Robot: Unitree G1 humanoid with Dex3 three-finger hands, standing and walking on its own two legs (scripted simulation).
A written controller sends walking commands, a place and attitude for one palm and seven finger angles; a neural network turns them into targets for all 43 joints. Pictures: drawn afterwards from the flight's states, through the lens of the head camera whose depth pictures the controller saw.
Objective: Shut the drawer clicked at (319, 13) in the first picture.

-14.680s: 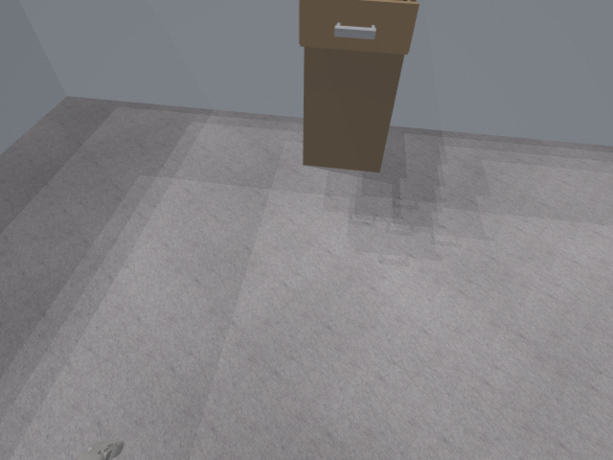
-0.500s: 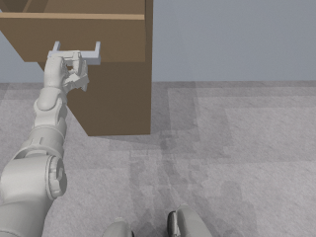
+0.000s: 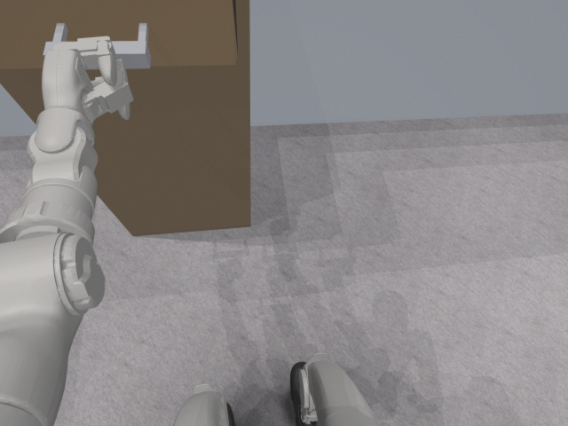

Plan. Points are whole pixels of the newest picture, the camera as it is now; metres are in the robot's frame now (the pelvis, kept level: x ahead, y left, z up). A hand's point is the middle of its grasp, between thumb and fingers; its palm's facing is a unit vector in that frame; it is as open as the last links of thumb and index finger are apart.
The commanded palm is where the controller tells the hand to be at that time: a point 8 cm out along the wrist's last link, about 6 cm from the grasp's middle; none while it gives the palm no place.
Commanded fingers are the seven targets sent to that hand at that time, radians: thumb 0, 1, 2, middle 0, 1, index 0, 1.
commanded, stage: push the drawer shut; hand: left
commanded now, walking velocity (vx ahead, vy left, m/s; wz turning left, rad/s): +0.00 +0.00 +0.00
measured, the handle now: (101, 43) +0.63 +0.17 +0.10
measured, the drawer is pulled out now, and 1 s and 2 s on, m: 0.02 0.00 0.00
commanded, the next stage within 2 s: pull the fist back off the drawer in 0.56 s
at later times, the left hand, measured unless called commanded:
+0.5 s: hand (114, 73) +0.58 +0.15 +0.09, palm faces -0.04 -1.00 -0.05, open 3.1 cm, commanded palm +0.61 +0.18 +0.10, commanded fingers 0.00 0.90 0.90 -1.40 -1.60 -1.40 -1.60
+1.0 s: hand (115, 73) +0.57 +0.15 +0.09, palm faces -0.03 -1.00 -0.04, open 3.2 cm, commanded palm +0.57 +0.17 +0.10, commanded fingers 0.00 0.90 0.90 -1.40 -1.60 -1.40 -1.60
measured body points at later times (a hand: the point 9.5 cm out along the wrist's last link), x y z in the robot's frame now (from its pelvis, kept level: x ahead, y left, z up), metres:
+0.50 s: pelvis +0.00 +0.00 -0.01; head +0.16 +0.02 +0.41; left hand +0.57 +0.20 +0.10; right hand -0.05 -0.26 -0.10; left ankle +0.00 +0.11 -0.68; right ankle +0.06 -0.13 -0.68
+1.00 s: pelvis -0.01 +0.01 -0.01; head +0.16 +0.03 +0.41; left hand +0.57 +0.20 +0.10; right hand -0.07 -0.25 -0.10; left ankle +0.00 +0.11 -0.68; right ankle +0.06 -0.13 -0.68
